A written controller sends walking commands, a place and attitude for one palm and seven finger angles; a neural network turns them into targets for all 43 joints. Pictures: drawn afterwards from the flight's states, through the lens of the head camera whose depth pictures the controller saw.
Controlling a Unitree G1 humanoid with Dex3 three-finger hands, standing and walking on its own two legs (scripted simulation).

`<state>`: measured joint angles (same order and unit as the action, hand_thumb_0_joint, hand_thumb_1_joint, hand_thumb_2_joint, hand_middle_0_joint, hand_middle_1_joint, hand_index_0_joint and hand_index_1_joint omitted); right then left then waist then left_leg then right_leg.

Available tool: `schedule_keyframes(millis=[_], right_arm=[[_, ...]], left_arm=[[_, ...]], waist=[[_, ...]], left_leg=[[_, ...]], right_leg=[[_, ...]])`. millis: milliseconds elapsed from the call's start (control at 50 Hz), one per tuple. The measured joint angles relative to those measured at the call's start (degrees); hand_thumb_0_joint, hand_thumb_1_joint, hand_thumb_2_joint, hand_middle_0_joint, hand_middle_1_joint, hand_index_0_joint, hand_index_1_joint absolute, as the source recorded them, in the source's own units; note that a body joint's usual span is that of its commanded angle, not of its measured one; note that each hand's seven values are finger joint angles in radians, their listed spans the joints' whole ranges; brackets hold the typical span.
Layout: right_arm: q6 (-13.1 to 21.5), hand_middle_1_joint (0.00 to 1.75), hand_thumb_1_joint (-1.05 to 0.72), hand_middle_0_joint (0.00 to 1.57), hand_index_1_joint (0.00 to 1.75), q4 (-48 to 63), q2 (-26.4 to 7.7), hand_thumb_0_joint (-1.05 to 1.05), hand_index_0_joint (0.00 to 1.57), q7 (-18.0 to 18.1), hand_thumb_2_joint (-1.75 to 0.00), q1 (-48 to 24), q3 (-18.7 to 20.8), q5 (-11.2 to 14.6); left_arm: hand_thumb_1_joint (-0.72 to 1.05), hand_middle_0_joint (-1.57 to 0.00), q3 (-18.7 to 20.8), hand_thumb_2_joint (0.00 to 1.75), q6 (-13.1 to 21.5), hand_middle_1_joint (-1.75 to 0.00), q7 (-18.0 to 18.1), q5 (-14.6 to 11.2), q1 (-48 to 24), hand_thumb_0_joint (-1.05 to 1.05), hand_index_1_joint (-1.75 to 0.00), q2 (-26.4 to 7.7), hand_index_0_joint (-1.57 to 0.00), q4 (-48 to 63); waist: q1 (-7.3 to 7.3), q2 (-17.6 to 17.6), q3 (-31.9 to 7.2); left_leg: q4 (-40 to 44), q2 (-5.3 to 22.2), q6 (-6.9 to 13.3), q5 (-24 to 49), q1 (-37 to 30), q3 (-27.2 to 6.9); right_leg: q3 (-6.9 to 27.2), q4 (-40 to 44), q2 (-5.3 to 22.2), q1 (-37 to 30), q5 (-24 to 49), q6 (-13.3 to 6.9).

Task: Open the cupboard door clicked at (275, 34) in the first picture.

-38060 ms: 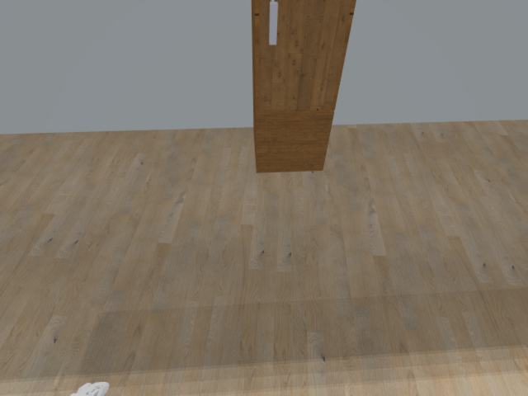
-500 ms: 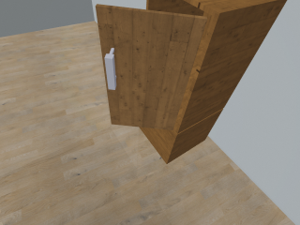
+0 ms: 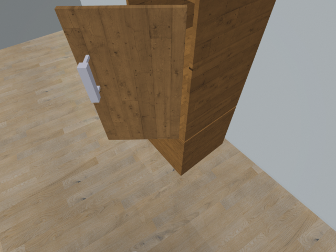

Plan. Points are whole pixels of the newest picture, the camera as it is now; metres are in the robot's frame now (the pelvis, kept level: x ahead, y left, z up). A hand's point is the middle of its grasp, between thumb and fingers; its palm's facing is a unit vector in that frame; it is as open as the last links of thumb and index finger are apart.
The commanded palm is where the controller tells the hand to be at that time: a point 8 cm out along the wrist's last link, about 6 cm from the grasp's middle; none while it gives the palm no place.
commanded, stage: come to a stop and stand still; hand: left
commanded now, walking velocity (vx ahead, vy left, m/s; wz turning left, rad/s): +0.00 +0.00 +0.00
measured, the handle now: (91, 79) +0.60 +0.27 +0.05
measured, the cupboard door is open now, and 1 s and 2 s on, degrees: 52 52 52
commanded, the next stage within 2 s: look again from close up in 0.50 s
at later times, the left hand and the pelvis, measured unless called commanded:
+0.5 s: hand out of the picture +0.00 +0.13 -0.17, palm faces +0.04 -0.98 -0.18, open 7.3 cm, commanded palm none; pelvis +0.01 -0.04 +0.01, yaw +1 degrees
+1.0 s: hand out of the picture +0.03 +0.17 -0.17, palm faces +0.00 -0.97 -0.24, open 7.3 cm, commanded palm none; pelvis +0.01 -0.01 +0.00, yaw -1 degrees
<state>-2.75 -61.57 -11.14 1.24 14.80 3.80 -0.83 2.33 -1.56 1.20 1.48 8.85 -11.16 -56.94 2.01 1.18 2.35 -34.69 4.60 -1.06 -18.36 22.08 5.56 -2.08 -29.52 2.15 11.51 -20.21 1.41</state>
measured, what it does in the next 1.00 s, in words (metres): stands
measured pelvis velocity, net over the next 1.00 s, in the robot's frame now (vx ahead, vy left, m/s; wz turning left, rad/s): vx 0.01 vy -0.01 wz -0.01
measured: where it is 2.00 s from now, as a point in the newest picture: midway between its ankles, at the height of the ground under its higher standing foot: outside the picture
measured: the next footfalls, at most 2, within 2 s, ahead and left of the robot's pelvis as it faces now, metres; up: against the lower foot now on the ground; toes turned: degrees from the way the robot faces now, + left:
right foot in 1.78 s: +0.08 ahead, -0.11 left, +0.00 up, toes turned -3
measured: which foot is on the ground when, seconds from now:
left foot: down 0.00-1.00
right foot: down 0.00-1.00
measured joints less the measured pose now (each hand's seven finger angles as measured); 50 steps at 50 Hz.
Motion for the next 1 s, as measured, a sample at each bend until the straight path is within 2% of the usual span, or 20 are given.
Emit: schedule_keyframes(millis=[40,80,120,140,160,220,300,600,680,740,840,1000], right_arm=[[-0.63,0.3,-0.91,0.2,0.3,-0.15,-0.5,0.0,0.2,-0.23,-0.9,0.6,0.13,-0.02],[-0.66,0.3,-0.91,0.2,0.3,-0.55,-0.33,0.0,0.2,-0.23,-0.9,0.9,-0.15,-0.03],[-0.3,0.3,-0.91,0.2,0.3,-0.96,0.23,0.0,0.2,-0.17,-0.9,1.06,-0.56,0.09],[0.07,0.3,-0.91,0.19,0.3,-1.19,0.45,0.0,0.2,-0.11,-0.9,1.15,-0.79,0.14],[0.53,0.3,-0.91,0.19,0.3,-1.67,0.88,0.0,0.2,0.05,-0.9,1.03,-0.96,0.12],[1.23,0.3,-0.91,0.19,0.3,-2.76,2.58,0.0,0.2,0.41,-0.9,0.3,-1.75,0.0],[1.51,0.3,-0.91,0.2,0.3,-3.23,3.13,0.01,0.2,0.74,-0.9,-0.61,-2.22,-0.04],[1.99,0.3,-0.91,0.2,0.3,-4.55,2.67,0.0,0.2,0.73,-0.9,-0.6,-2.97,0.06],[2.18,0.3,-0.91,0.2,0.3,-1.42,1.34,0.01,0.2,0.24,-0.9,-0.62,-2.85,0.15],[3.06,0.3,-0.92,0.19,0.3,0.31,1.17,0.01,0.2,0.26,-0.9,-0.29,-2.94,0.05],[3.24,0.3,-0.93,0.2,0.3,0.82,1.12,0.01,0.2,0.59,-0.9,0.63,-3.35,-0.05],[3.13,0.3,-0.94,0.2,0.3,0.47,1.36,0.01,0.2,0.32,-0.9,0.81,-3.91,-0.22]], left_arm=[[0.91,-0.2,-0.88,0.9,0.16,-0.3,0.01,0.11,0.77,0.0,-0.3,1.11,-0.2,-0.8],[0.91,-0.2,-1.34,0.9,0.51,-0.3,0.19,-0.1,1.48,0.0,-0.3,1.82,-0.2,-1.69],[0.92,-0.2,-1.3,0.9,0.96,-0.3,0.63,-0.43,1.96,0.0,-0.3,1.95,-0.21,-2.46],[0.92,-0.2,-1.4,0.9,1.17,-0.3,0.65,-0.61,2.2,0.0,-0.3,1.92,-0.21,-2.81],[0.92,-0.2,-1.4,0.9,1.28,-0.3,0.68,-0.81,2.27,0.0,-0.3,1.77,-0.21,-3.24],[0.94,-0.2,-1.22,0.9,1.05,-0.3,0.92,-1.15,2.52,0.0,-0.3,0.92,-0.21,-4.24],[0.94,-0.2,-1.53,0.9,0.84,-0.3,0.5,-1.14,3.54,0.0,-0.3,1.08,-0.21,-5.56],[0.91,-0.2,-2.6,0.9,1.87,-0.3,0.33,-1.07,8.35,0.0,-0.3,3.22,-0.2,-8.86],[0.91,-0.2,-3.18,0.9,3.78,-0.3,1.6,-0.22,9.39,0.0,-0.3,4.78,-0.2,-7.23],[0.9,-0.2,-3.3,0.9,3.74,-0.3,1.52,-0.28,9.36,0.0,-0.3,4.78,-0.21,-6.55],[0.91,-0.2,-2.95,0.9,2.95,-0.3,1.48,-0.37,8.66,0.0,-0.3,3.62,-0.21,-5.19],[0.91,-0.2,-2.58,0.9,2.2,-0.3,1.17,-0.43,6.73,0.0,-0.3,0.98,-0.2,-3.43]], waist=[[0.35,0.86,-0.38],[0.39,0.69,-0.62],[0.22,0.24,-0.72],[0.05,0.24,-0.81],[0.0,-0.07,-0.8],[-0.98,-2.17,-0.58],[-1.62,-1.87,-0.9],[-2.27,-1.63,-0.8],[-2.25,0.63,-0.07],[-1.55,0.56,0.07],[-1.77,0.41,-1.08],[-1.93,-0.71,-1.69]], left_leg=[[-3.57,-1.05,-0.25,-4.3,0.27,-1.84],[-4.53,-1.78,-0.57,-4.46,-1.0,-2.25],[-1.66,-2.17,-0.83,-1.94,-3.64,-2.5],[1.31,-2.13,-0.75,2.27,-5.45,-2.72],[3.02,-2.07,0.17,3.19,-6.54,-2.96],[4.11,-2.33,0.39,2.65,-8.0,-2.68],[6.82,-1.93,-0.17,3.94,-9.3,-2.77],[11.06,-1.59,-0.88,5.58,-12.03,-2.61],[4.68,-0.43,0.13,2.17,-8.1,-3.44],[3.28,-1.32,-0.22,1.67,-7.49,-3.11],[2.24,-2.49,0.9,0.77,-8.03,-2.29],[3.49,-3.54,1.6,1.57,-8.62,-1.51]], right_leg=[[-0.61,0.35,-0.37,-0.68,0.34,-0.75],[-0.92,0.89,-0.63,-1.52,0.7,-1.37],[-1.32,0.75,-1.19,-2.04,0.48,-1.72],[-1.57,0.24,-1.7,-2.07,0.1,-1.83],[-1.83,-0.4,-1.97,-2.07,-0.37,-1.89],[-1.63,0.75,-1.7,-3.35,1.42,-2.07],[-1.73,3.55,-2.28,-4.77,1.55,-2.58],[-1.62,7.54,-2.84,-7.26,3.03,-3.21],[-1.18,5.26,-4.23,-5.02,2.48,-3.06],[-0.83,2.11,-3.22,-3.64,0.73,-2.67],[-0.13,-0.53,-1.89,-3.31,-0.9,-1.85],[0.54,-1.0,-0.79,-2.98,-0.83,-1.16]])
